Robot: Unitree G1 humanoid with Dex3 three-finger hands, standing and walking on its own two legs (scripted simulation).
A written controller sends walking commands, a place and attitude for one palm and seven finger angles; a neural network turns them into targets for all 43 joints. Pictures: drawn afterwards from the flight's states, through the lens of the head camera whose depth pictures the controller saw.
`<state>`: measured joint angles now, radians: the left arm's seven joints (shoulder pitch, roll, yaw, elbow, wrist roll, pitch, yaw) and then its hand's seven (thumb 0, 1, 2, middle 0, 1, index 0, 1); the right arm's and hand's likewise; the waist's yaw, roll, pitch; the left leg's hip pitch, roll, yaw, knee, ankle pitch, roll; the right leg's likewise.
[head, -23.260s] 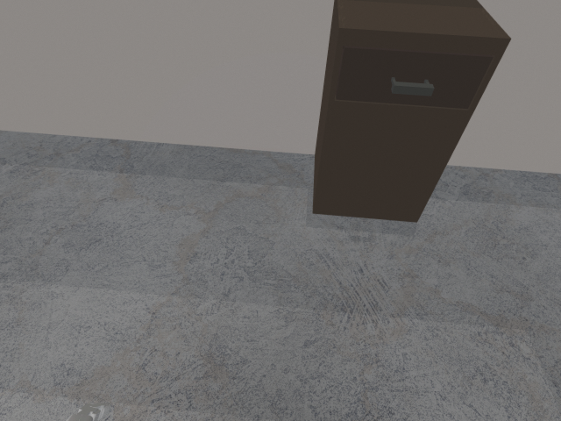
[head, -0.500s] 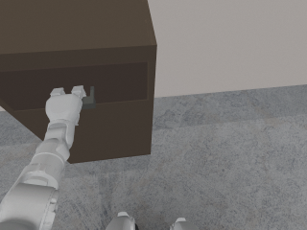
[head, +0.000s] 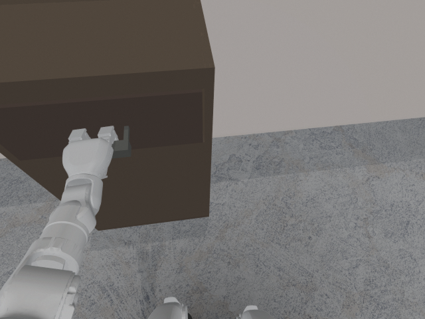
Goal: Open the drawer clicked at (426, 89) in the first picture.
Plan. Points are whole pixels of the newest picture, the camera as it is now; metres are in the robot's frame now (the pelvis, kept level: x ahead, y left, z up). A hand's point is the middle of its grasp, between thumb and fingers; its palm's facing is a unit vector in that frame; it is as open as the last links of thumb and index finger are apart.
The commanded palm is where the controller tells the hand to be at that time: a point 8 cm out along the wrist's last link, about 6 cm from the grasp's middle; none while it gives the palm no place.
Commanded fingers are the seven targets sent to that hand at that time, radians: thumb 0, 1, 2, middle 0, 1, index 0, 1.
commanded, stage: pull the drawer open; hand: left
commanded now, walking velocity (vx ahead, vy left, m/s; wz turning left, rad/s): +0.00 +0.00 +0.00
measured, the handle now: (101, 141) +0.48 +0.24 -0.01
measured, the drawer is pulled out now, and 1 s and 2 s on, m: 0.00 0.13 0.24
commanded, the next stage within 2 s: none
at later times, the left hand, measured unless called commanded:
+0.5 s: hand (98, 193) +0.37 +0.23 -0.03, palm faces -0.05 -0.07 -1.00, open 6.3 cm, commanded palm +0.32 +0.22 +0.03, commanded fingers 0.00 0.90 0.90 -0.40 -1.35 -0.40 -1.35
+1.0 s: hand (96, 226) +0.30 +0.22 -0.03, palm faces -0.04 -0.08 -1.00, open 6.3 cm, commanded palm +0.26 +0.21 +0.03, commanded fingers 0.00 0.90 0.90 -0.40 -1.35 -0.40 -1.35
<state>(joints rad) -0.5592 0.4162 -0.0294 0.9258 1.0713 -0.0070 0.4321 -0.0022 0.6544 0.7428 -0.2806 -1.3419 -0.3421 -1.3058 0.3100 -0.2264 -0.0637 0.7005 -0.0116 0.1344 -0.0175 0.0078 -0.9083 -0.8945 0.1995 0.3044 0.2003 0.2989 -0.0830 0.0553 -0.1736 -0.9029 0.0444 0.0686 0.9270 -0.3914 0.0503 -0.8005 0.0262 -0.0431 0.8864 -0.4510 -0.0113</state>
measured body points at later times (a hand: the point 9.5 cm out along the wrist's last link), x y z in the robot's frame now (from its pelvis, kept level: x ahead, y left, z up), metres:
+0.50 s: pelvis +0.03 +0.00 +0.01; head +0.11 +0.00 +0.46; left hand +0.36 +0.23 +0.03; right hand +0.16 -0.25 -0.11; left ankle +0.02 +0.09 -0.68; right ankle -0.02 -0.12 -0.68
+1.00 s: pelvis +0.03 -0.01 +0.01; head +0.09 -0.02 +0.45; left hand +0.30 +0.22 +0.03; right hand +0.18 -0.25 -0.11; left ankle +0.02 +0.09 -0.68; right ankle -0.02 -0.12 -0.68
